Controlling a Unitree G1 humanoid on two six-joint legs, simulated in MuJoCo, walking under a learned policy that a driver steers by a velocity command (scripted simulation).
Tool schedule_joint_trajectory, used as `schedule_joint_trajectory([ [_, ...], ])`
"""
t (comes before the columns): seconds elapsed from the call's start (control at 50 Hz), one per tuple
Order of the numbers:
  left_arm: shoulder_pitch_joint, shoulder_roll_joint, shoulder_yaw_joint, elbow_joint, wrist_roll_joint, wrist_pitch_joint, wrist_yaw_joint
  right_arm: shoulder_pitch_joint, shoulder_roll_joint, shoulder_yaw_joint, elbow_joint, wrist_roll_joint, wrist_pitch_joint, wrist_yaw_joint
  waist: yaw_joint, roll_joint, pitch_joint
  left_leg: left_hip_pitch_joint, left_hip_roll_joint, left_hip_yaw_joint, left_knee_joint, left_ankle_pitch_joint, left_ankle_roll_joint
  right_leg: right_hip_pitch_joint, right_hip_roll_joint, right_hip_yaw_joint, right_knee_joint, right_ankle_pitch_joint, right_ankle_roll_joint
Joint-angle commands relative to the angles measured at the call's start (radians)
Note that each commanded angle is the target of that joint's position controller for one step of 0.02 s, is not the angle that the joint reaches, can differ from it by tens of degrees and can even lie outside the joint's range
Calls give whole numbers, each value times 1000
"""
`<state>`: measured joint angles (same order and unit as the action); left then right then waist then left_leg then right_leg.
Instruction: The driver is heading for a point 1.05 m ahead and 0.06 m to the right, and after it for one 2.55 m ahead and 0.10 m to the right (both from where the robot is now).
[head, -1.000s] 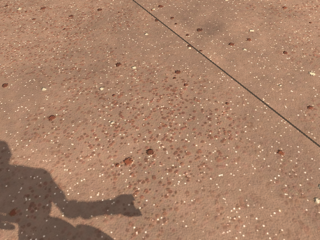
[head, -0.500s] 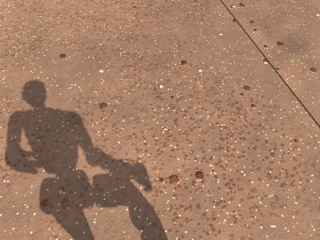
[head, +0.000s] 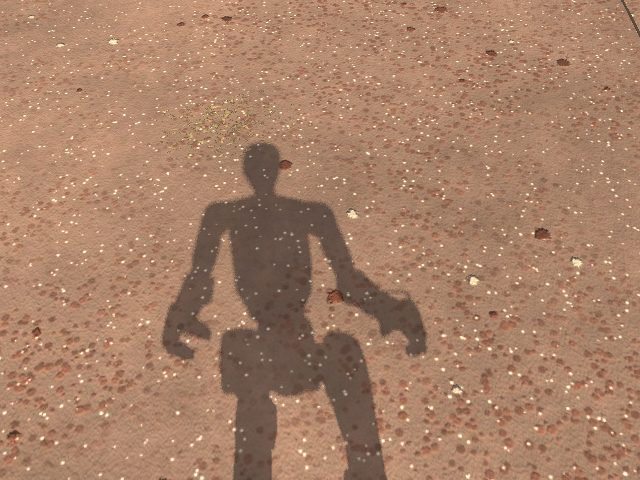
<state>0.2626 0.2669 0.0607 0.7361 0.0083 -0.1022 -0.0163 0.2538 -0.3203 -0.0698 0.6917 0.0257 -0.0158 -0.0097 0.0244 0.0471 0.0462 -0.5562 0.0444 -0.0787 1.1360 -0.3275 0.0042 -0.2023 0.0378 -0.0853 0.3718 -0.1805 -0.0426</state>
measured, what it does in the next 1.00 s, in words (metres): walks ahead, turning right: left foot, then right foot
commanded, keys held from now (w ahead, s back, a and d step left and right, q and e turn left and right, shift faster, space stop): w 0.32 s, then w+e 0.56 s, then w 0.04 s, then no key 0.08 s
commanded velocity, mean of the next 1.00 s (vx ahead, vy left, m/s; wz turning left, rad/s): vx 0.49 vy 0.00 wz -0.16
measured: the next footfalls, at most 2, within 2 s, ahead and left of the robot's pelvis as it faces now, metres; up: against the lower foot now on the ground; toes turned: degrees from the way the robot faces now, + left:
left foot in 0.30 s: +0.33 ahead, +0.16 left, +0.00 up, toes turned +4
right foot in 0.84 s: +0.62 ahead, -0.09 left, +0.00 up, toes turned -13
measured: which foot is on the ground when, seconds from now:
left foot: up 0.00-0.28, down 0.30-0.82, up 0.84-1.00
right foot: down 0.00-0.30, up 0.32-0.82, down 0.84-1.00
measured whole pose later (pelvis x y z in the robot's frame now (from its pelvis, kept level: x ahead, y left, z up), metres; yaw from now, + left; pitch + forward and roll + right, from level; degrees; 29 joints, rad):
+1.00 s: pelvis +0.55 -0.01 +0.00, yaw -15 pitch +1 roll +0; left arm 0.24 0.29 0.06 0.69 0.00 -0.05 -0.03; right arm 0.20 -0.30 -0.05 0.76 0.00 -0.10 0.00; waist 0.01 0.02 0.07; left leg -0.49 0.07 -0.04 1.17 -0.37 -0.02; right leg -0.31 0.10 0.00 0.45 -0.16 -0.10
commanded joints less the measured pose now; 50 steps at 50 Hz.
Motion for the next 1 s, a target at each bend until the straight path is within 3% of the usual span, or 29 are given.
schedule_joint_trajectory([
  [0.02, -16, 136, 33, -31, -9, -24, -1, -9, -15, 2, -72, -12, -11, 4, -18, -111, -12, -121, 54, -45, -116, 78, -8, 78, -294, 248, -233, 147, -189],
  [0.12, 20, 179, 38, 10, -27, -4, 3, -171, 3, 24, -98, -14, -44, 36, 32, -95, 11, -45, 45, 45, -434, 323, -5, 89, -245, 105, -242, 225, -155],
  [0.2, 103, 212, 44, 60, -41, 19, 4, -274, -20, 21, -138, -5, -51, 50, 52, -112, 31, -29, 20, 67, -555, 283, 22, 196, -298, 110, -211, 265, -138],
  [0.24, 105, 227, 46, 74, -46, 34, 9, -256, -46, 10, -141, -9, -53, 54, 19, -130, 8, 37, -8, 90, -600, 215, 53, 249, -314, 100, -142, 416, -118],
  [0.26, 90, 234, 45, 77, -49, 40, 13, -180, -69, -4, -121, -13, -53, 52, -35, -135, -42, 163, -38, 117, -638, 222, 75, 244, -296, 68, -43, 569, -98],
  [0.28, 92, 216, 36, 80, -46, 45, 17, -33, -111, -30, -73, -16, -51, 45, -107, -124, -132, 380, -66, 136, -661, 247, 104, 186, -252, 25, 131, 652, -69],
  [0.3, 89, 172, 14, 58, -22, 41, 22, 145, -179, -55, -34, -20, -44, 32, -181, -56, -261, 675, 70, -22, -623, 262, 156, -12, -208, -5, 408, 429, -27],
  [0.32, 191, 44, -27, 19, -7, 23, 15, 180, -279, -68, -25, -27, -40, 25, -103, 202, -373, 963, 326, -524, -713, 89, 318, -401, -24, 13, 770, -280, 41],
  [0.34, 145, 134, -9, 37, -33, 4, 10, 185, -184, -46, -33, -19, -44, 26, -151, 132, -408, 951, 354, -648, -805, -9, 337, -513, -36, 176, 908, -407, 37],
  [0.36, 64, 183, 7, 8, -62, -4, 6, 129, -138, -30, -29, -22, -51, 26, -145, 102, -254, 842, 319, -479, -817, 49, 290, -584, -84, 180, 928, -335, 24],
  [0.38, 20, 173, 5, 1, -59, -6, 8, 73, -107, -20, -28, -22, -56, 27, -116, 51, -178, 718, 273, -345, -831, 142, 257, -561, -129, 163, 883, -247, 21],
  [0.4, 0, 165, 8, 1, -41, -2, 11, 22, -76, -12, -26, -27, -61, 30, -86, 29, -122, 610, 237, -261, -863, 208, 237, -529, -155, 161, 828, -185, 26],
  [0.44, 47, 138, 10, 18, -40, 26, 7, -25, -45, -7, -21, -39, -77, 32, -32, 54, -95, 482, 206, -157, -932, 279, 222, -422, -180, 179, 789, -106, 38],
  [0.48, 53, 104, 5, 20, -40, 51, 9, -34, -55, -14, 2, -37, -97, 30, -12, 30, -59, 417, 207, -76, -984, 334, 228, -416, -180, 187, 756, -66, 56],
  [0.52, 6, 97, 5, 3, -36, 60, 12, -29, -68, -19, 24, -44, -104, 22, -17, 9, -20, 409, 202, -6, -1010, 366, 221, -467, -175, 206, 684, 20, 71],
  [0.62, -134, 68, -9, -40, -29, 49, -12, -7, -100, -24, 58, -38, -100, 7, -66, -8, 23, 440, 167, 159, -1032, 398, 171, -446, -146, 138, 392, 275, 57],
  [0.72, -266, 64, -16, -120, -28, 49, -43, 78, -133, -36, 109, -17, -66, 1, -110, -20, 57, 633, 227, 208, -958, 500, 150, -517, -126, 78, 261, 191, 7],
  [0.76, -258, 82, -7, -142, -28, 51, -55, 67, -153, -41, 109, -13, -48, -6, -83, 5, 29, 682, 236, 236, -866, 745, 127, -465, -87, 30, 245, 94, -27],
  [0.8, -135, 130, 21, -129, -28, 59, -54, 50, -181, -49, 100, -11, -31, -18, -4, 43, -68, 687, 223, 264, -656, 1066, 101, -281, -9, -28, 256, -2, -71],
  [0.82, 18, 177, 50, -95, -31, 62, -43, 33, -179, -46, 94, -8, -25, -23, 83, 26, -148, 604, 189, 288, -452, 1061, 72, -60, 31, -28, 199, 42, -108],
  [0.84, 172, 259, 83, -64, -33, 74, -21, 53, -144, -30, 75, -25, -33, -27, 143, -79, -243, 361, 143, 288, -151, 748, 29, 249, -78, 172, 174, 65, -166],
  [0.86, 132, 350, 92, -77, -38, 66, -17, 164, 7, 17, 26, -54, -64, -4, 10, -319, -337, -98, -83, 179, 195, -228, -35, 582, -332, 758, 77, -93, -369],
  [0.88, 167, 260, 69, -98, -33, 56, -19, 49, -87, 3, 20, -18, -103, 14, 99, -196, -428, -205, -77, -30, 281, -256, -17, 627, -368, 913, -54, -195, -379],
  [0.9, 128, 208, 53, -88, -23, 47, -17, -35, -125, -7, -5, 20, -122, 23, 103, -150, -276, -265, -23, -25, 249, -157, 6, 519, -346, 750, -77, -124, -322],
  [0.92, 65, 181, 45, -93, -24, 41, -15, -48, -108, 0, -5, 11, -130, 18, 56, -60, -187, -230, 26, -13, 160, -69, 15, 367, -306, 622, -74, -14, -285],
  [0.94, -9, 147, 33, -108, -17, 40, -13, -54, -110, -6, 8, -13, -126, 9, 17, -39, -114, -168, 55, 3, 83, -31, 2, 223, -273, 512, -75, 206, -261],
  [0.96, -44, 127, 24, -123, 0, 38, -9, -32, -116, -11, 15, -23, -113, 8, -16, -63, -101, -85, 72, 1, 58, -14, -10, 127, -252, 440, -83, 396, -255],
  [1.0, -61, 136, 24, -115, 0, 33, -3, 15, -86, -8, 27, -33, -85, 3, -50, -65, -99, -8, 67, 24, -12, -4, -44, 29, -230, 342, -96, 634, -253],
])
